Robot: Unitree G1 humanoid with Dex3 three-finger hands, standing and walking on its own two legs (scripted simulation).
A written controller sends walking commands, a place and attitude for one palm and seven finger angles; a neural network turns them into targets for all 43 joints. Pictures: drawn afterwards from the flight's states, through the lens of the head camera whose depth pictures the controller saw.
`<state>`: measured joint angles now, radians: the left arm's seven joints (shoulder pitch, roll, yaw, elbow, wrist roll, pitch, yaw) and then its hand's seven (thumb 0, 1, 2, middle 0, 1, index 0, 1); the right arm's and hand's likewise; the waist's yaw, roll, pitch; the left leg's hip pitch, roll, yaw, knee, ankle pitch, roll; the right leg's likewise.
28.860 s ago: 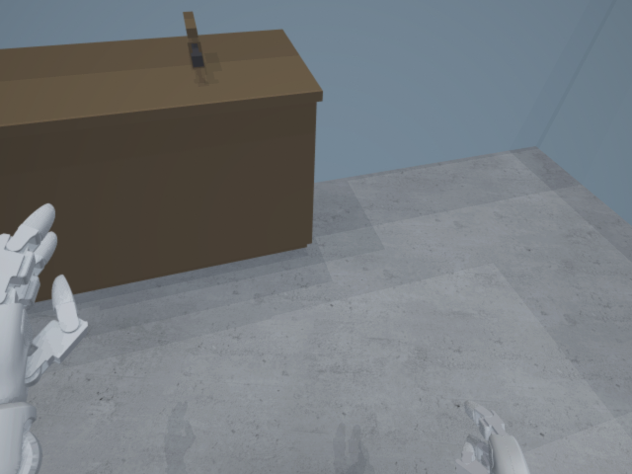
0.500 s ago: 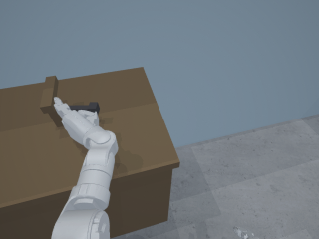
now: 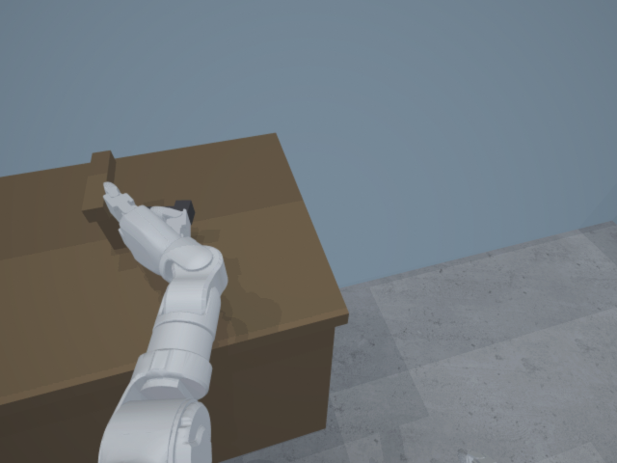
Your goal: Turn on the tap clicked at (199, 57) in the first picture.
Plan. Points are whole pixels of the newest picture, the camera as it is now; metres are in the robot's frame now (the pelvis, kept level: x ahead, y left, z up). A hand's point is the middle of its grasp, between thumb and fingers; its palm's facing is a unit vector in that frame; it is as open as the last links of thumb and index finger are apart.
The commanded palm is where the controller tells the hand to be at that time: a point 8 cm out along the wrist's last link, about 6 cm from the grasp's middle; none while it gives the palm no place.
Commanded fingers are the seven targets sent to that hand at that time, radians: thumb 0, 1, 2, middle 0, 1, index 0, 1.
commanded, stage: lift the hand up off the lever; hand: left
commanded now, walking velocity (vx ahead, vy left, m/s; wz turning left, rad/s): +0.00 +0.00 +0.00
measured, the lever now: (183, 212) +0.47 +0.21 +0.06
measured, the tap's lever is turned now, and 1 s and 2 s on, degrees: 75 75 75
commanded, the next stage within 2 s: draw the hand back beside the body in 0.92 s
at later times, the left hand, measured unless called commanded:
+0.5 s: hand (176, 215) +0.40 +0.19 +0.12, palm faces +0.79 -0.61 -0.07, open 7.8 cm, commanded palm +0.35 +0.21 +0.14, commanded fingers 0.00 0.90 0.90 -0.15 -0.15 -0.15 -0.15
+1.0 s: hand (176, 207) +0.40 +0.19 +0.14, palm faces +0.79 -0.61 -0.08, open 7.8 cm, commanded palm +0.34 +0.21 +0.14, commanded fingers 0.00 0.90 0.90 -0.15 -0.15 -0.15 -0.15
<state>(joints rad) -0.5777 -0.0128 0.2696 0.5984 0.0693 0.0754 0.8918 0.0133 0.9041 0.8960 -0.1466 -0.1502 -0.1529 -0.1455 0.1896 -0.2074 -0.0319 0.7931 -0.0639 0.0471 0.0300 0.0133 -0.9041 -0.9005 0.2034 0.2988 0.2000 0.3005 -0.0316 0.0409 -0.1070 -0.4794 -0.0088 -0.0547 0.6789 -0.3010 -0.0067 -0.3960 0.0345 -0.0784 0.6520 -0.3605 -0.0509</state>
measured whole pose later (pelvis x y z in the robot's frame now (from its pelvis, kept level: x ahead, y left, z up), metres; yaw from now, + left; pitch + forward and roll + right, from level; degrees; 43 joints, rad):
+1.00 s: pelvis +0.01 -0.01 +0.01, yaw +0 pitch +2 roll +0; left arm -0.53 -0.02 0.24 0.44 0.04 0.22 0.85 0.01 0.90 0.90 -0.16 -0.16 -0.15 -0.15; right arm 0.11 -0.20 -0.02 0.79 -0.04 0.05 0.01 0.01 -0.90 -0.90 0.20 0.30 0.20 0.30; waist 0.01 0.04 -0.08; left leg -0.34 -0.01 -0.05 0.56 -0.26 -0.01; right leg -0.27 0.04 -0.07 0.55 -0.33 -0.06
